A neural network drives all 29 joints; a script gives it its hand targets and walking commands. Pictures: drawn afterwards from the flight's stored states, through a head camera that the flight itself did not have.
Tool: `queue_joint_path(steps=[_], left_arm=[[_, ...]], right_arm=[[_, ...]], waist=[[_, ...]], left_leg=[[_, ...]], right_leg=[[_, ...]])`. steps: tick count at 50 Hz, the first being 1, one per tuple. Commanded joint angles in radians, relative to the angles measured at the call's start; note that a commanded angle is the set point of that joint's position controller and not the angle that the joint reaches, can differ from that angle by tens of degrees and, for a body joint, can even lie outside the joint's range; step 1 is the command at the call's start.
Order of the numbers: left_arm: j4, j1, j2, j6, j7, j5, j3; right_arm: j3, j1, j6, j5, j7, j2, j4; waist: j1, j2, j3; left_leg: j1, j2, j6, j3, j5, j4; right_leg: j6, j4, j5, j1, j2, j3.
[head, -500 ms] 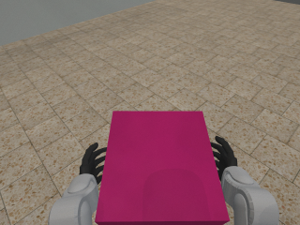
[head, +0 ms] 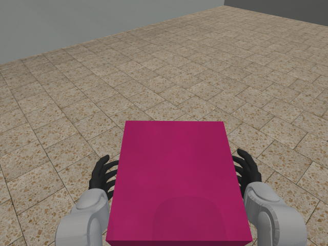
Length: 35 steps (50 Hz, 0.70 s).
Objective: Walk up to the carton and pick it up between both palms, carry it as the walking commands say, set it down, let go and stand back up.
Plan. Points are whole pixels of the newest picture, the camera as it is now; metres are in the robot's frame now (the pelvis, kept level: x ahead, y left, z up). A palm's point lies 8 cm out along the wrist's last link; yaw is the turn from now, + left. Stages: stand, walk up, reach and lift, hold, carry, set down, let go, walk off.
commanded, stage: carry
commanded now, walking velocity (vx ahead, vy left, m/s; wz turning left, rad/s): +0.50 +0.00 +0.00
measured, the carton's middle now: (173, 195) +0.27 +0.01 +0.03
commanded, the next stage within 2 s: none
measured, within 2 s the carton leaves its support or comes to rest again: neither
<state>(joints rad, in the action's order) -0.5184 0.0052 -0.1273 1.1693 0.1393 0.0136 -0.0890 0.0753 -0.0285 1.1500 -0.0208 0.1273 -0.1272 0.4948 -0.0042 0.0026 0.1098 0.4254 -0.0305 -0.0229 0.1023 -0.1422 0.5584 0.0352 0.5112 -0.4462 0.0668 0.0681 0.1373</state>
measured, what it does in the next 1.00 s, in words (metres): walks ahead: right foot, then left foot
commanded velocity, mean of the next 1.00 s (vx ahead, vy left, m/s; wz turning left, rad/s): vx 0.24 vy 0.00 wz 0.00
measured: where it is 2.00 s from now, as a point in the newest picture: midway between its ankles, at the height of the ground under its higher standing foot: (172, 225)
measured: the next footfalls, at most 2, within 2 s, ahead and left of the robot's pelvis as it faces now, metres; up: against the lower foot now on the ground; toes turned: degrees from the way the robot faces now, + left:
right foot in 0.40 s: +0.37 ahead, -0.13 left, +0.00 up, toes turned -11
left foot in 0.80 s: +0.62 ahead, +0.09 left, +0.00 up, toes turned +6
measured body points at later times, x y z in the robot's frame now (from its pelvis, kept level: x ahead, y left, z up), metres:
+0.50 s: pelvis +0.29 -0.03 +0.01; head +0.29 -0.05 +0.45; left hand +0.55 +0.11 +0.08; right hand +0.54 -0.20 +0.07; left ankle +0.12 +0.09 -0.64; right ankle +0.33 -0.12 -0.73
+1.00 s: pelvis +0.51 -0.01 +0.01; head +0.53 -0.01 +0.46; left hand +0.78 +0.14 +0.07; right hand +0.77 -0.18 +0.07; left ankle +0.58 +0.08 -0.73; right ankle +0.42 -0.11 -0.73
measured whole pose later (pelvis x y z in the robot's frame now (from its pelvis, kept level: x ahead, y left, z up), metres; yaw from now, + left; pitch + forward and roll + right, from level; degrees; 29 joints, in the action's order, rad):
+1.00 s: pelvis +0.51 -0.01 +0.01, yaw -3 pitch +5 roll +0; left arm -0.49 0.02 -0.13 1.20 0.15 0.01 -0.10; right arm 0.08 -0.03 1.16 -0.02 0.13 -0.13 0.46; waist -0.01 0.01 0.06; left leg 0.43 -0.04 -0.05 0.16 -0.16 0.51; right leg 0.02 0.51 -0.36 0.20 0.06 0.16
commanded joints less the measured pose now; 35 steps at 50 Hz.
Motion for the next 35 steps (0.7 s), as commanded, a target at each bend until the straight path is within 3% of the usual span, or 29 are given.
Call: queue_joint_path(steps=[1,3,5,7,10,12,14,16,17,18,19,20,21,23,24,25,26,29,32,35], left_arm=[[-0.121,0.488,-0.719,0.018,-0.110,-0.262,0.721],[-0.129,0.471,-0.786,0.005,-0.120,-0.279,0.722],[-0.160,0.456,-0.823,-0.022,-0.120,-0.282,0.713],[-0.183,0.454,-0.824,-0.036,-0.111,-0.274,0.714],[-0.193,0.446,-0.800,-0.044,-0.109,-0.266,0.717],[-0.174,0.444,-0.789,-0.032,-0.107,-0.262,0.717],[-0.162,0.440,-0.761,-0.022,-0.108,-0.260,0.713],[-0.118,0.399,-0.721,-0.006,-0.106,-0.243,0.684],[-0.111,0.394,-0.707,0.000,-0.106,-0.245,0.672],[-0.107,0.385,-0.704,0.004,-0.108,-0.245,0.660],[-0.096,0.369,-0.678,0.008,-0.107,-0.236,0.637],[-0.080,0.361,-0.677,0.003,-0.111,-0.232,0.626],[-0.082,0.371,-0.697,-0.009,-0.112,-0.230,0.638],[-0.153,0.455,-0.763,-0.035,-0.132,-0.259,0.639],[-0.191,0.485,-0.793,-0.049,-0.137,-0.274,0.649],[-0.197,0.492,-0.815,-0.053,-0.139,-0.283,0.659],[-0.192,0.476,-0.817,-0.052,-0.143,-0.285,0.664],[-0.126,0.395,-0.768,-0.032,-0.142,-0.257,0.651],[-0.091,0.392,-0.709,-0.011,-0.137,-0.232,0.638],[-0.080,0.421,-0.675,0.010,-0.127,-0.221,0.633]], right_arm=[[-0.608,-0.362,0.016,0.269,-0.104,-0.760,0.058],[-0.621,-0.356,-0.002,0.280,-0.114,-0.813,0.091],[-0.647,-0.375,-0.020,0.307,-0.121,-0.858,0.132],[-0.649,-0.373,-0.032,0.315,-0.120,-0.856,0.163],[-0.656,-0.354,-0.038,0.300,-0.116,-0.818,0.183],[-0.650,-0.346,-0.028,0.287,-0.115,-0.795,0.161],[-0.640,-0.333,-0.019,0.270,-0.113,-0.764,0.144],[-0.634,-0.316,-0.003,0.248,-0.106,-0.725,0.113],[-0.633,-0.305,0.008,0.236,-0.101,-0.714,0.094],[-0.635,-0.328,0.013,0.232,-0.097,-0.704,0.100],[-0.642,-0.346,0.019,0.231,-0.088,-0.693,0.118],[-0.661,-0.346,0.018,0.234,-0.091,-0.703,0.118],[-0.678,-0.388,0.014,0.267,-0.101,-0.723,0.145],[-0.688,-0.432,-0.009,0.293,-0.107,-0.822,0.170],[-0.701,-0.445,-0.020,0.302,-0.113,-0.855,0.188],[-0.705,-0.439,-0.025,0.299,-0.113,-0.866,0.182],[-0.710,-0.443,-0.027,0.291,-0.114,-0.872,0.171],[-0.695,-0.363,-0.011,0.252,-0.108,-0.831,0.106],[-0.671,-0.380,0.005,0.236,-0.105,-0.768,0.086],[-0.648,-0.384,0.026,0.236,-0.101,-0.755,0.057]], waist=[[0.023,-0.209,0.247],[0.027,-0.142,0.232],[0.028,-0.121,0.263],[0.029,-0.132,0.280],[0.022,-0.134,0.235],[0.019,-0.173,0.165],[0.021,-0.209,0.136],[0.005,-0.181,0.152],[-0.011,-0.111,0.195],[-0.038,-0.049,0.265],[-0.043,0.162,0.347],[-0.026,0.327,0.296],[-0.023,0.293,0.308],[-0.019,0.143,0.256],[-0.017,0.118,0.249],[-0.018,0.104,0.228],[-0.021,0.120,0.216],[-0.020,0.170,0.162],[-0.019,0.216,0.097],[0.000,0.154,0.100]], left_leg=[[-0.709,-0.336,-0.090,-0.470,0.345,-0.277],[-0.720,-0.283,-0.092,-0.340,0.525,-0.238],[-0.782,-0.271,-0.092,-0.281,0.602,-0.227],[-0.762,-0.280,-0.098,-0.251,0.576,-0.247],[-0.679,-0.275,-0.101,-0.172,0.481,-0.276],[-0.572,-0.237,-0.074,-0.081,0.445,-0.297],[-0.542,-0.210,-0.067,-0.038,0.453,-0.277],[-0.476,-0.166,-0.045,0.030,0.473,-0.177],[-0.406,-0.119,-0.018,0.084,0.519,-0.035],[-0.236,-0.097,0.017,0.099,0.433,0.144],[0.011,-0.015,0.049,0.087,0.149,0.427],[0.254,0.094,0.042,0.019,-0.330,0.614],[0.339,0.039,0.012,-0.108,-0.384,0.734],[0.380,-0.049,0.007,-0.170,-0.292,0.694],[0.343,-0.079,0.013,-0.167,-0.238,0.578],[0.289,-0.066,0.028,-0.124,-0.212,0.495],[0.200,-0.055,0.037,-0.091,-0.176,0.419],[0.057,-0.015,0.046,-0.006,-0.128,0.191],[-0.039,0.018,0.041,0.044,-0.013,0.048],[-0.163,0.035,0.021,0.070,0.127,-0.096]], right_leg=[[-0.025,0.628,0.025,0.632,-0.019,-0.115],[-0.018,0.518,0.056,0.682,0.018,-0.114],[-0.009,0.430,0.095,0.679,-0.002,-0.079],[0.006,0.352,0.127,0.623,-0.023,-0.058],[-0.004,0.198,0.190,0.572,-0.011,-0.048],[-0.015,0.117,0.247,0.491,-0.030,0.002],[-0.024,0.050,0.284,0.435,-0.053,0.056],[-0.032,-0.050,0.351,0.254,-0.082,0.099],[-0.041,-0.105,0.410,0.067,-0.099,0.123],[-0.075,-0.117,0.379,-0.180,-0.032,0.039],[-0.162,-0.146,0.311,-0.407,0.188,-0.329],[-0.254,-0.225,0.539,-0.490,0.329,-0.609],[-0.295,-0.200,0.686,-0.500,0.374,-0.657],[-0.211,-0.210,0.709,-0.426,0.347,-0.476],[-0.172,-0.226,0.679,-0.379,0.325,-0.402],[-0.155,-0.256,0.625,-0.307,0.289,-0.331],[-0.151,-0.294,0.603,-0.206,0.275,-0.266],[-0.132,-0.275,0.830,-0.107,0.199,-0.105],[-0.095,-0.250,0.844,-0.009,0.191,-0.052],[-0.047,-0.108,0.818,0.023,0.137,0.006]])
